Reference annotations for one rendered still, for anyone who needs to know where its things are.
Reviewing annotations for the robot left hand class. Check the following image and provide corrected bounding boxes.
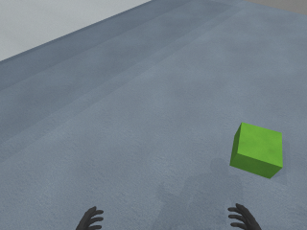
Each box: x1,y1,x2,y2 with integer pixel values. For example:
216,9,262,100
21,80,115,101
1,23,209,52
76,206,104,230

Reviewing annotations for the robot right hand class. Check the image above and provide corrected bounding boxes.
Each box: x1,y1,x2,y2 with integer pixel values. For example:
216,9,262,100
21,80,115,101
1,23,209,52
227,203,262,230

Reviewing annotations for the carton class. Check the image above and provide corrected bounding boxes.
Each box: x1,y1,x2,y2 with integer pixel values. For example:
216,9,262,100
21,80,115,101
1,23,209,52
229,122,283,179

